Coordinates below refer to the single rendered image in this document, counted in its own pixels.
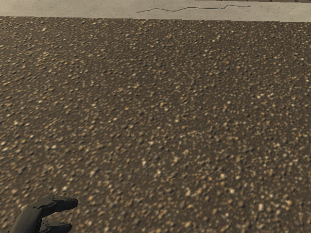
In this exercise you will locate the robot left hand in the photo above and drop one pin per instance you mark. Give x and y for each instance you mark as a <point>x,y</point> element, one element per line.
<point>30,218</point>

